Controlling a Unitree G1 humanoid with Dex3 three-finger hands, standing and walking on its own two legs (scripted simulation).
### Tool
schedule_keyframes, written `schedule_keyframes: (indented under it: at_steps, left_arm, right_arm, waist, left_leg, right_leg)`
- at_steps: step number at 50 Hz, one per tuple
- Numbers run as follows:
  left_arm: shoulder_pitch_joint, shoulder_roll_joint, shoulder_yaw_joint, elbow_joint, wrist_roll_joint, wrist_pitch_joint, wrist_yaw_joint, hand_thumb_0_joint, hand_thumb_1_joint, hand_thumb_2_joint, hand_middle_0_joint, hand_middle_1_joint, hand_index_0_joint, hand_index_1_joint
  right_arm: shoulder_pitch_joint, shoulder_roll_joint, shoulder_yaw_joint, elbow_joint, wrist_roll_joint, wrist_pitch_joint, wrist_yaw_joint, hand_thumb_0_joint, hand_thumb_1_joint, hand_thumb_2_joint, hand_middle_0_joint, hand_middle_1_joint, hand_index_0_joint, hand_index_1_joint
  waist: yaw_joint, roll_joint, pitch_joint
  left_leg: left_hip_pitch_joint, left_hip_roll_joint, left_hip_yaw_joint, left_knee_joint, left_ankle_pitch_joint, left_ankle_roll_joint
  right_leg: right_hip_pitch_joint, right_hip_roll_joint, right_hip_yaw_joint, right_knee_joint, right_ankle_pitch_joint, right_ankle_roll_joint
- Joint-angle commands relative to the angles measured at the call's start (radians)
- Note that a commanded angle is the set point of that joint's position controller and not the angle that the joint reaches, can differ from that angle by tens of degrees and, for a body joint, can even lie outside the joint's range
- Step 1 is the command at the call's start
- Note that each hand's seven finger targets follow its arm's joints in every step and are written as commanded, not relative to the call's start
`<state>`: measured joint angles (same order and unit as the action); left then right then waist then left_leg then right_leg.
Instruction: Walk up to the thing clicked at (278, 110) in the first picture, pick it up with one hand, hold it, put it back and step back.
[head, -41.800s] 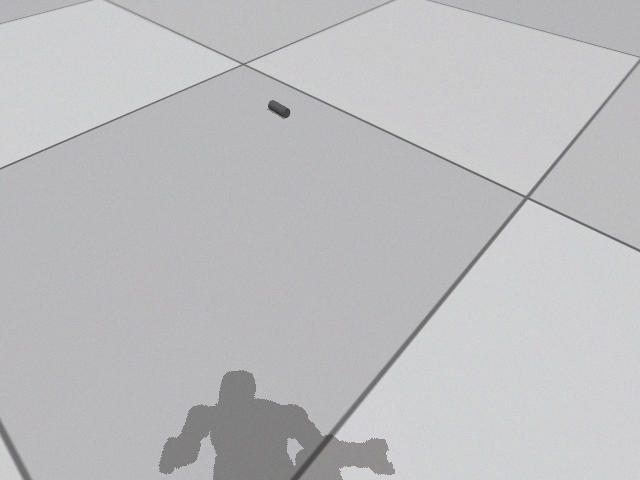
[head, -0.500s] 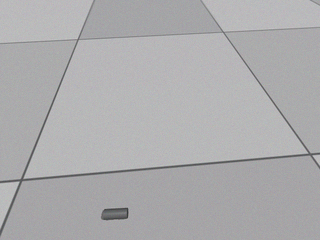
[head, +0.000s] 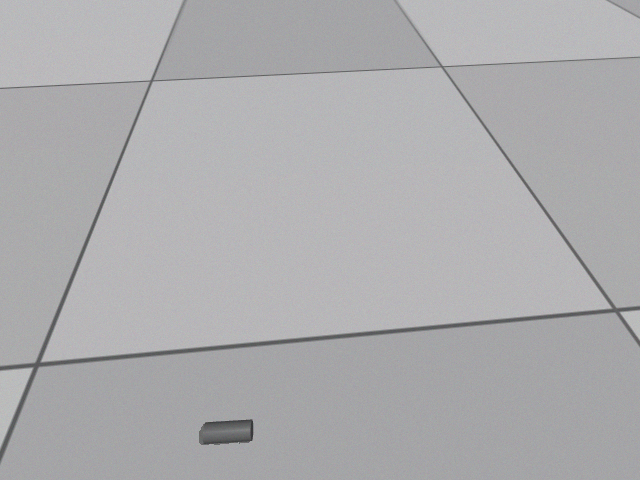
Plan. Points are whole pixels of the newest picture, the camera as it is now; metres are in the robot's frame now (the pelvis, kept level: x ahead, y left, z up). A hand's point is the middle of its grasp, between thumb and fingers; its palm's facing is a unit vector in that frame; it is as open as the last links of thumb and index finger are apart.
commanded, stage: stand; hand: left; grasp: from above
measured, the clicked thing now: (228, 431) +0.41 +0.27 -0.75
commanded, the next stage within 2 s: step back in 0.24 s
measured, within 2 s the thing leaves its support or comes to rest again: neither
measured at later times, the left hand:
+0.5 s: hand out of the picture +0.08 +0.29 -0.17, palm faces -0.05 -0.92 -0.38, open 7.4 cm
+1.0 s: hand out of the picture -0.02 +0.29 -0.17, palm faces -0.11 -0.91 -0.39, open 7.4 cm
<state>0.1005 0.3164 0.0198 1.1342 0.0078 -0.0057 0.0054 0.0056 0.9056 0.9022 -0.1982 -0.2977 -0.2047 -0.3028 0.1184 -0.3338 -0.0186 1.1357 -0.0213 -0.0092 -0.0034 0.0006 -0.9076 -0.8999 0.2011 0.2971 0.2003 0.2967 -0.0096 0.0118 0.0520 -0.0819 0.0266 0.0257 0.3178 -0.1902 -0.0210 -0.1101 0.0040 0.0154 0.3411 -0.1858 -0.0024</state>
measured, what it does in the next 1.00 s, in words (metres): walks backwards: left foot, then right foot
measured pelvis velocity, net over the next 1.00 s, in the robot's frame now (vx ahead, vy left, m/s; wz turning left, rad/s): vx -0.15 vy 0.03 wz -0.09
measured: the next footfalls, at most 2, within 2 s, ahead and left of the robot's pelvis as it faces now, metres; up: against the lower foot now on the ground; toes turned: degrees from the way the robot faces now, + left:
left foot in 0.54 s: -0.03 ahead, +0.13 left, +0.00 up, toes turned -2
right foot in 0.98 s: -0.13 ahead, -0.09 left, +0.00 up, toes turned -1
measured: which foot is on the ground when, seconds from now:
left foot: down 0.00-0.38, up 0.40-0.52, down 0.54-1.00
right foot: down 0.00-0.54, up 0.56-0.96, down 0.98-1.00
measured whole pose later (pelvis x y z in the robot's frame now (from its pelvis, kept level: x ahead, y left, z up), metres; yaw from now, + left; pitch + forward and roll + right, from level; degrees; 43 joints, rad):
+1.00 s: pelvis -0.15 +0.03 -0.03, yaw -5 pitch -3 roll -1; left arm 0.13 0.38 0.08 0.86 0.02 0.05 0.00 0.01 0.91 0.90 -0.20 -0.30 -0.20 -0.30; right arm 0.12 -0.38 -0.04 0.85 -0.02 0.03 -0.01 0.00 -0.90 -0.90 0.21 0.30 0.21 0.30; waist -0.01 0.02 0.20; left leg -0.39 0.04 0.05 0.69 -0.26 0.02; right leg -0.24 0.04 0.06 0.66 -0.37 -0.02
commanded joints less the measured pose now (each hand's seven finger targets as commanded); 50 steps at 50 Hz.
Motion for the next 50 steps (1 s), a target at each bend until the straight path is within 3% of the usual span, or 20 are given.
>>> schedule_keyframes:
  at_steps: [1, 11, 12, 15, 18, 20, 22, 24, 25, 26, 27, 28, 29, 32, 40, 44, 46, 48, 49, 50]
  left_arm:
    - [-0.039, 0.21, 0.035, -0.06, 0.002, -0.026, 0.013, 0.0, 0.9, 0.9, -0.2, -0.3, -0.2, -0.3]
    - [-0.037, 0.217, 0.032, -0.061, 0.0, -0.027, 0.012, 0.0, 0.9, 0.9, -0.2, -0.3, -0.2, -0.3]
    - [-0.045, 0.3, 0.064, -0.096, -0.019, -0.014, 0.011, 0.0, 0.9, 0.9, -0.2, -0.3, -0.2, -0.3]
    - [-0.018, 0.295, 0.073, -0.141, -0.019, -0.006, 0.015, 0.0, 0.9, 0.9, -0.2, -0.3, -0.2, -0.3]
    - [-0.04, 0.327, 0.084, -0.196, -0.008, 0.008, 0.015, 0.0, 0.9, 0.9, -0.2, -0.3, -0.2, -0.3]
    - [-0.072, 0.339, 0.088, -0.236, 0.009, 0.015, 0.018, 0.0, 0.9, 0.9, -0.2, -0.3, -0.2, -0.3]
    - [-0.104, 0.331, 0.089, -0.275, 0.023, 0.02, 0.016, 0.0, 0.9, 0.9, -0.2, -0.3, -0.2, -0.3]
    - [-0.137, 0.311, 0.08, -0.3, 0.024, 0.026, 0.02, 0.0, 0.9, 0.9, -0.2, -0.3, -0.2, -0.3]
    - [-0.128, 0.304, 0.077, -0.304, 0.017, 0.034, 0.02, 0.0, 0.9, 0.9, -0.2, -0.3, -0.2, -0.3]
    - [-0.112, 0.282, 0.073, -0.311, 0.006, 0.042, 0.017, 0.0, 0.9, 0.9, -0.2, -0.3, -0.2, -0.3]
    - [-0.086, 0.237, 0.066, -0.329, -0.009, 0.047, 0.019, 0.0, 0.9, 0.9, -0.2, -0.3, -0.2, -0.3]
    - [-0.077, 0.232, 0.066, -0.325, -0.003, 0.056, 0.028, 0.0, 0.9, 0.9, -0.2, -0.3, -0.2, -0.3]
    - [-0.063, 0.241, 0.07, -0.323, 0.003, 0.057, 0.037, 0.0, 0.9, 0.9, -0.2, -0.3, -0.2, -0.3]
    - [-0.02, 0.258, 0.074, -0.296, -0.01, 0.06, 0.038, 0.0, 0.9, 0.9, -0.2, -0.3, -0.2, -0.3]
    - [-0.016, 0.248, 0.092, -0.365, 0.008, 0.046, 0.023, 0.0, 0.9, 0.9, -0.2, -0.3, -0.2, -0.3]
    - [0.038, 0.241, 0.098, -0.361, 0.011, 0.043, 0.014, 0.0, 0.9, 0.9, -0.2, -0.3, -0.2, -0.3]
    - [0.082, 0.242, 0.105, -0.341, 0.016, 0.039, 0.008, 0.0, 0.9, 0.9, -0.2, -0.3, -0.2, -0.3]
    - [0.168, 0.236, 0.112, -0.304, 0.021, 0.033, 0.005, 0.0, 0.9, 0.9, -0.2, -0.3, -0.2, -0.3]
    - [0.186, 0.259, 0.118, -0.309, 0.029, 0.027, 0.007, 0.0, 0.9, 0.9, -0.2, -0.3, -0.2, -0.3]
    - [0.154, 0.334, 0.137, -0.33, 0.035, 0.02, 0.005, 0.0, 0.9, 0.9, -0.2, -0.3, -0.2, -0.3]
  right_arm:
    - [-0.026, -0.194, -0.031, -0.052, 0.007, -0.018, -0.013, 0.0, -0.9, -0.9, 0.2, 0.3, 0.2, 0.3]
    - [-0.035, -0.201, -0.029, -0.053, 0.006, -0.02, -0.01, 0.0, -0.9, -0.9, 0.2, 0.3, 0.2, 0.3]
    - [-0.066, -0.272, -0.054, -0.087, 0.018, -0.001, -0.005, 0.0, -0.9, -0.9, 0.2, 0.3, 0.2, 0.3]
    - [-0.033, -0.248, -0.061, -0.129, 0.033, 0.013, -0.002, 0.0, -0.9, -0.9, 0.2, 0.3, 0.2, 0.3]
    - [-0.012, -0.232, -0.07, -0.159, 0.029, 0.033, 0.001, 0.0, -0.9, -0.9, 0.2, 0.3, 0.2, 0.3]
    - [0.02, -0.222, -0.081, -0.179, 0.023, 0.046, 0.003, 0.0, -0.9, -0.9, 0.2, 0.3, 0.2, 0.3]
    - [0.059, -0.217, -0.085, -0.197, 0.023, 0.053, 0.007, 0.0, -0.9, -0.9, 0.2, 0.3, 0.2, 0.3]
    - [0.096, -0.217, -0.086, -0.203, 0.025, 0.043, 0.008, 0.0, -0.9, -0.9, 0.2, 0.3, 0.2, 0.3]
    - [0.105, -0.224, -0.089, -0.208, 0.017, 0.036, 0.007, 0.0, -0.9, -0.9, 0.2, 0.3, 0.2, 0.3]
    - [0.093, -0.248, -0.095, -0.218, 0.004, 0.028, 0.003, 0.0, -0.9, -0.9, 0.2, 0.3, 0.2, 0.3]
    - [0.081, -0.324, -0.112, -0.239, -0.02, 0.019, 0.0, 0.0, -0.9, -0.9, 0.2, 0.3, 0.2, 0.3]
    - [0.069, -0.353, -0.119, -0.252, -0.016, 0.013, -0.002, 0.0, -0.9, -0.9, 0.2, 0.3, 0.2, 0.3]
    - [0.074, -0.39, -0.129, -0.267, -0.007, 0.012, -0.006, 0.0, -0.9, -0.9, 0.2, 0.3, 0.2, 0.3]
    - [-0.031, -0.305, -0.106, -0.298, -0.011, 0.008, -0.027, 0.0, -0.9, -0.9, 0.2, 0.3, 0.2, 0.3]
    - [0.1, -0.295, -0.106, -0.319, 0.0, 0.005, -0.043, 0.0, -0.9, -0.9, 0.2, 0.3, 0.2, 0.3]
    - [0.062, -0.319, -0.107, -0.345, -0.003, 0.008, -0.037, 0.0, -0.9, -0.9, 0.2, 0.3, 0.2, 0.3]
    - [0.029, -0.324, -0.104, -0.355, -0.003, 0.013, -0.031, 0.0, -0.9, -0.9, 0.2, 0.3, 0.2, 0.3]
    - [-0.018, -0.319, -0.099, -0.358, 0.005, 0.023, -0.024, 0.0, -0.9, -0.9, 0.2, 0.3, 0.2, 0.3]
    - [-0.018, -0.288, -0.088, -0.357, 0.011, 0.025, -0.022, 0.0, -0.9, -0.9, 0.2, 0.3, 0.2, 0.3]
    - [-0.004, -0.242, -0.077, -0.363, 0.018, 0.028, -0.019, 0.0, -0.9, -0.9, 0.2, 0.3, 0.2, 0.3]
  waist:
    - [0.004, -0.016, -0.062]
    - [0.005, -0.016, -0.048]
    - [-0.001, -0.029, 0.052]
    - [-0.007, -0.053, -0.082]
    - [-0.001, -0.126, -0.126]
    - [-0.009, -0.201, -0.131]
    - [-0.017, -0.227, -0.112]
    - [-0.035, -0.202, -0.119]
    - [-0.04, -0.159, -0.116]
    - [-0.032, -0.042, -0.104]
    - [-0.013, 0.148, -0.114]
    - [-0.008, 0.141, -0.1]
    - [-0.037, 0.196, -0.137]
    - [0.015, 0.122, -0.087]
    - [-0.046, 0.106, -0.112]
    - [-0.03, 0.134, -0.129]
    - [-0.01, 0.141, -0.127]
    - [0.042, 0.117, -0.136]
    - [0.05, 0.043, -0.144]
    - [0.034, -0.168, -0.102]
  left_leg:
    - [0.013, 0.113, -0.084, -0.049, 0.121, 0.036]
    - [0.005, 0.111, -0.082, -0.058, 0.099, 0.034]
    - [-0.083, 0.098, -0.092, 0.047, 0.231, 0.054]
    - [-0.048, 0.071, -0.056, 0.175, 0.271, 0.065]
    - [-0.072, -0.015, -0.026, 0.341, 0.086, 0.053]
    - [-0.133, -0.064, -0.039, 0.488, -0.238, 0.057]
    - [-0.142, -0.064, -0.08, 0.554, -0.359, 0.07]
    - [-0.15, -0.053, -0.055, 0.394, -0.22, 0.064]
    - [-0.129, -0.041, -0.043, 0.238, -0.059, 0.061]
    - [-0.11, 0.037, -0.124, 0.108, 0.168, 0.077]
    - [-0.035, 0.203, -0.348, 0.065, 0.443, 0.119]
    - [-0.015, 0.279, -0.381, 0.097, 0.686, 0.182]
    - [-0.01, 0.351, -0.469, 0.081, 0.674, 0.247]
    - [-0.022, 0.212, -0.263, 0.143, 0.66, 0.182]
    - [0.152, 0.237, -0.265, 0.201, 0.628, 0.254]
    - [0.045, 0.251, -0.271, 0.189, 0.469, 0.257]
    - [-0.05, 0.242, -0.272, 0.181, 0.349, 0.233]
    - [-0.182, 0.213, -0.24, 0.219, 0.232, 0.173]
    - [-0.244, 0.158, -0.201, 0.278, 0.115, 0.123]
    - [-0.411, -0.011, -0.139, 0.444, -0.141, 0.053]
  right_leg:
    - [-0.007, -0.119, 0.09, -0.058, 0.16, -0.017]
    - [-0.014, -0.118, 0.09, -0.064, 0.146, -0.018]
    - [-0.096, -0.116, 0.114, 0.017, 0.322, -0.028]
    - [-0.074, -0.142, 0.123, 0.067, 0.401, -0.086]
    - [-0.121, -0.238, 0.224, 0.039, 0.395, -0.18]
    - [-0.137, -0.315, 0.276, 0.043, 0.403, -0.248]
    - [-0.189, -0.322, 0.26, 0.077, 0.396, -0.266]
    - [-0.143, -0.254, 0.198, 0.161, 0.389, -0.202]
    - [-0.139, -0.206, 0.168, 0.22, 0.333, -0.15]
    - [-0.158, -0.123, 0.121, 0.319, 0.229, -0.097]
    - [-0.283, 0.024, 0.077, 0.487, -0.008, -0.045]
    - [-0.353, 0.109, 0.116, 0.616, -0.405, -0.031]
    - [-0.363, 0.115, 0.184, 0.721, -0.462, -0.024]
    - [-0.413, 0.117, 0.224, 0.876, -0.335, -0.018]
    - [-0.413, 0.074, 0.139, 0.663, -0.336, 0.024]
    - [-0.285, 0.031, 0.068, 0.484, -0.315, 0.007]
    - [-0.187, 0.026, 0.037, 0.364, -0.265, -0.007]
    - [-0.026, 0.02, 0.018, 0.169, -0.085, -0.041]
    - [0.012, -0.04, 0.115, 0.09, -0.034, -0.068]
    - [0.02, -0.21, 0.384, 0.019, 0.005, -0.136]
